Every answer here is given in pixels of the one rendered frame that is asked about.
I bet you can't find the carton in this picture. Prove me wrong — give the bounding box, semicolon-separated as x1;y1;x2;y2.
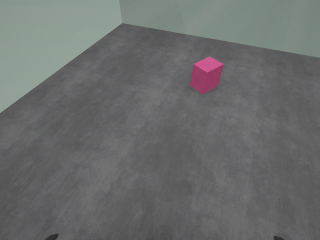
190;56;224;94

